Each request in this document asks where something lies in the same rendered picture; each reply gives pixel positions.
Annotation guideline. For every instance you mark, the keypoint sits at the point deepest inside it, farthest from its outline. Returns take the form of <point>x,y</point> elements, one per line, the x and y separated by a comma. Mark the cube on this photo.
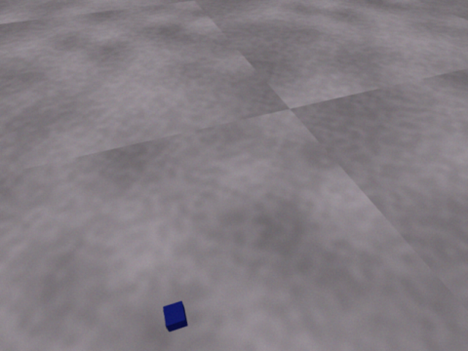
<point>175,316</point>

